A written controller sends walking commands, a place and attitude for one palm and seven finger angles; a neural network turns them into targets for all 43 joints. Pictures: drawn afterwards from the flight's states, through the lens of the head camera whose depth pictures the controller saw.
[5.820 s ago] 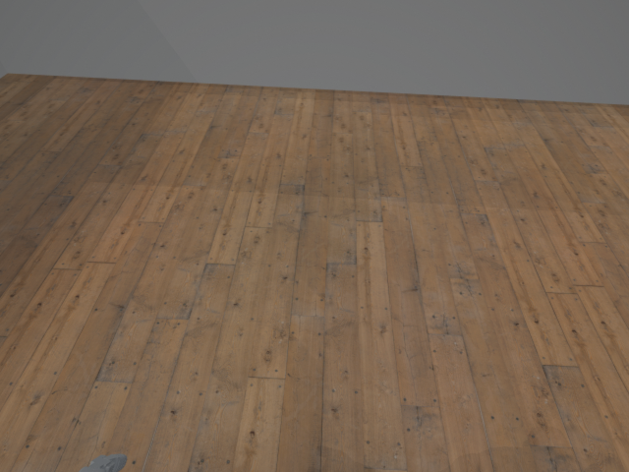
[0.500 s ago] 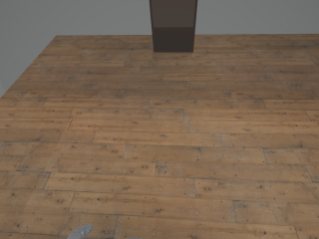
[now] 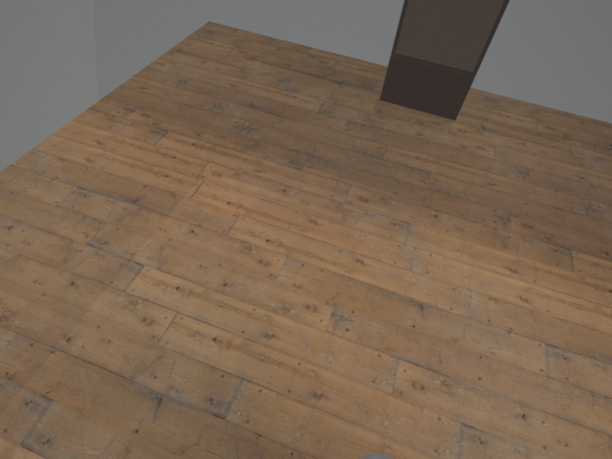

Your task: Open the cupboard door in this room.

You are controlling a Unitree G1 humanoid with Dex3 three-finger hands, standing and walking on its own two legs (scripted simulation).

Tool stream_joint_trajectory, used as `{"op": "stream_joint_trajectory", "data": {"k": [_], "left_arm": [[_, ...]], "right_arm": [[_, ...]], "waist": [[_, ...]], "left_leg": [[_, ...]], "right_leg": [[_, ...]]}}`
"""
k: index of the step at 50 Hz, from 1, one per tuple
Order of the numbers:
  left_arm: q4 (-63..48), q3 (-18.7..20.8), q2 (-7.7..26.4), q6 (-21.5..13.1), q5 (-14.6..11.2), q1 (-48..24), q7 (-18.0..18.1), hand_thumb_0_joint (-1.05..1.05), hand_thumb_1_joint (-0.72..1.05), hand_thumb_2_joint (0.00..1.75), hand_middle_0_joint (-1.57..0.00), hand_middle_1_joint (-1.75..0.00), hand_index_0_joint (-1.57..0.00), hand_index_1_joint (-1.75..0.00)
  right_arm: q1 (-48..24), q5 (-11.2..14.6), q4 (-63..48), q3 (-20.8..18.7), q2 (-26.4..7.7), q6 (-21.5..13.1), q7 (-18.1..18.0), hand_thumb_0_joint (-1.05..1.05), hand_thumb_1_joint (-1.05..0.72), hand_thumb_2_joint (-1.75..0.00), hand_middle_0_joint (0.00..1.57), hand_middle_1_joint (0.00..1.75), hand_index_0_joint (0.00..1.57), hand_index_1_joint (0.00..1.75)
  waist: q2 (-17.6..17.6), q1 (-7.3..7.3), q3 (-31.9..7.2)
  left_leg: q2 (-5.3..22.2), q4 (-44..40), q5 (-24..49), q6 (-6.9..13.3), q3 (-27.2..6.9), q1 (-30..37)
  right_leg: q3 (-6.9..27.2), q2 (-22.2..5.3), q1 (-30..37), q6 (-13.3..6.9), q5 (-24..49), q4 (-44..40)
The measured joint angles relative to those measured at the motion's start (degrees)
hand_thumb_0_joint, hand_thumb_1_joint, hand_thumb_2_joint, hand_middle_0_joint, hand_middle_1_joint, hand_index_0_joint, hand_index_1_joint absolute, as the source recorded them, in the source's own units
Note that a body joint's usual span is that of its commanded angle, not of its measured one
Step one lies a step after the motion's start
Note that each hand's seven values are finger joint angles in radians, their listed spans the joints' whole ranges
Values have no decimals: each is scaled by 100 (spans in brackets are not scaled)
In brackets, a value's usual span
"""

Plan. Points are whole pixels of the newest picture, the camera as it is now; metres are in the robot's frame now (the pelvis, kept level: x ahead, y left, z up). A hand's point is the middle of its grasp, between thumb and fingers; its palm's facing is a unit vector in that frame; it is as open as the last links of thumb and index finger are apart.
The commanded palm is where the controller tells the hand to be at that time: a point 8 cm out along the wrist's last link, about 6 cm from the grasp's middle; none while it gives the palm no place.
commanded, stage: turn or walk to find it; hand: left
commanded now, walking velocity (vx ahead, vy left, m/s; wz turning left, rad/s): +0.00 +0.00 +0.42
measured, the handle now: out of the picture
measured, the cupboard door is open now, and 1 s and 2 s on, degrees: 0 0 0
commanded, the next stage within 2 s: stand and wait in 0.10 s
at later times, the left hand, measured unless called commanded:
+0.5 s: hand out of the picture +0.01 +0.15 -0.15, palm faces +0.15 -0.96 -0.24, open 7.3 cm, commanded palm none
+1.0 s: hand out of the picture -0.06 +0.16 -0.17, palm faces +0.14 -0.98 -0.16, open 7.4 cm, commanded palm none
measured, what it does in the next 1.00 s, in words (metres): steps on the spot: right foot, then left foot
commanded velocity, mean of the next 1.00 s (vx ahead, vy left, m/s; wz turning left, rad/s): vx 0.01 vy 0.00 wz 0.03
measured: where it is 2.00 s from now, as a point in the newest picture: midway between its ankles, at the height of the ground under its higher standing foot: outside the picture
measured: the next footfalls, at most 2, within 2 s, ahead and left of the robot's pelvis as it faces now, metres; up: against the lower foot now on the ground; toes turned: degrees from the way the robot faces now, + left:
right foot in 0.26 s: +0.05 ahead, -0.13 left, +0.00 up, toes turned +0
left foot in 0.58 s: +0.00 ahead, +0.11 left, +0.00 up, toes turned +9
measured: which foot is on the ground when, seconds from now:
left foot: down 0.00-0.26, up 0.28-0.56, down 0.58-1.00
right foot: up 0.00-0.24, down 0.26-1.00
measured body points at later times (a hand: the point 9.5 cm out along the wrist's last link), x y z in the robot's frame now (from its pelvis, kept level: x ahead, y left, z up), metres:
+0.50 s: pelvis -0.01 -0.03 +0.01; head +0.00 -0.05 +0.46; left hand +0.00 +0.21 -0.13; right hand +0.07 -0.27 -0.15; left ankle -0.04 +0.11 -0.70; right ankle +0.01 -0.13 -0.73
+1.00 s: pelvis -0.02 +0.00 +0.01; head -0.03 +0.01 +0.46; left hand -0.07 +0.21 -0.15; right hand -0.01 -0.22 -0.15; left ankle -0.03 +0.11 -0.73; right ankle +0.01 -0.13 -0.73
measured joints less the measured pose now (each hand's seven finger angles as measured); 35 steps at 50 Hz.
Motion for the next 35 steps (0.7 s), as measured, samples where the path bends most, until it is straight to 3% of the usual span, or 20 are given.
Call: {"op": "stream_joint_trajectory", "data": {"k": [5, 11, 13, 16, 19, 21, 25, 29, 35], "left_arm": [[-135, -39, -87, -81, -26, -124, -29, 1, 91, 90, -20, -30, -20, -30], [-279, -137, -286, -208, -49, -298, -2, 1, 91, 90, -20, -30, -20, -30], [-287, -187, -347, -324, -28, -281, 11, 0, 91, 90, -20, -30, -20, -30], [-202, -284, -532, -424, 15, -239, 20, 0, 91, 90, -20, -30, -20, -30], [-108, -337, -659, -430, 26, -146, 15, 0, 91, 90, -20, -30, -20, -30], [-24, -331, -699, -415, 34, -103, 41, 0, 91, 90, -20, -30, -20, -30], [139, -302, -639, -415, 41, -25, 42, 0, 92, 90, -20, -30, -21, -30], [357, -291, -599, -380, -26, 61, 51, 0, 92, 90, -20, -30, -21, -30], [734, -337, -549, -306, -56, 174, 50, 0, 91, 90, -20, -30, -20, -30]], "right_arm": [[-6, 2, 15, 26, 21, -3, -19, 1, -91, -90, 20, 30, 20, 30], [42, -14, 66, -18, -13, 41, -20, 1, -90, -90, 20, 30, 20, 30], [89, 19, 119, -37, -35, 46, -19, 1, -90, -90, 20, 30, 20, 30], [146, 47, 233, -86, -107, 145, -27, 1, -91, -90, 20, 30, 20, 30], [180, 44, 372, -111, -128, 199, -19, 1, -91, -90, 20, 30, 20, 30], [213, 49, 439, -114, -117, 187, -20, 1, -91, -90, 20, 30, 20, 30], [290, 60, 574, -75, -44, 151, -48, 1, -91, -90, 20, 30, 19, 30], [387, 55, 742, 10, 13, 8, -98, 1, -91, -90, 20, 30, 19, 30], [459, 54, 1038, 143, 265, -76, -167, 1, -92, -90, 20, 30, 19, 30]], "waist": [[169, -25, -22], [363, -115, -59], [402, -102, -109], [578, -127, -151], [571, -93, -183], [544, -87, -179], [446, -39, -165], [454, -32, -185], [198, 63, -212]], "left_leg": [[-86, -430, 304, 33, -215, 111], [-158, -356, 327, -73, -422, 45], [-182, -99, 201, -152, -448, -53], [-166, 783, -642, -166, -536, -316], [-125, 1684, -778, -175, -477, -541], [-40, 1789, -732, -205, -413, -531], [113, 1054, -662, -240, -281, -206], [240, -356, 164, -207, -254, 365], [145, -650, 279, -200, -126, 579]], "right_leg": [[209, 147, -16, 78, 150, -214], [229, 323, 571, 26, 414, -1729], [172, 348, 904, -119, 1167, -2529], [19, 393, 986, -446, 1055, -2465], [-17, 383, 1149, -509, 1074, -2711], [-43, 386, 1229, -510, 1171, -2869], [-92, 406, 1271, -513, 1269, -3012], [-197, 489, 1174, -438, 1197, -2840], [-84, 418, 1410, -330, 1440, -3253]]}}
